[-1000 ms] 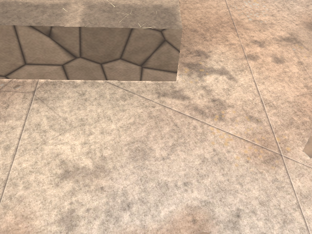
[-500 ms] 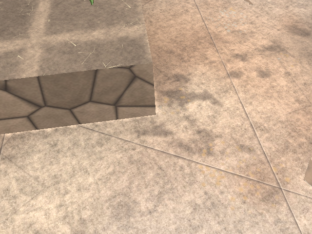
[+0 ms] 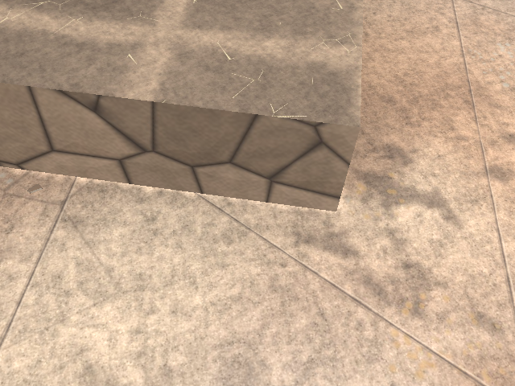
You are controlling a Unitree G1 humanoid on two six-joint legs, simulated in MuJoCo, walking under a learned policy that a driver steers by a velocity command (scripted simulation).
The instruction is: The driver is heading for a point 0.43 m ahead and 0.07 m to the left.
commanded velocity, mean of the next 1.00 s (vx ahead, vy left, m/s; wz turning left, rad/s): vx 0.02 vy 0.00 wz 0.51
